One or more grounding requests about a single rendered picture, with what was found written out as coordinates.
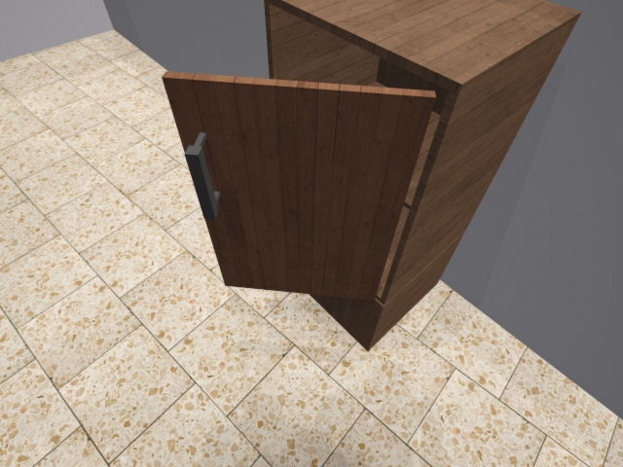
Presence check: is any handle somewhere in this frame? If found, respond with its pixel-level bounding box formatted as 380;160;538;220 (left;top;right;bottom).
184;132;221;220

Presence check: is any cupboard door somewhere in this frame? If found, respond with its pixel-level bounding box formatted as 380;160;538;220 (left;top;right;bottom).
162;71;436;301

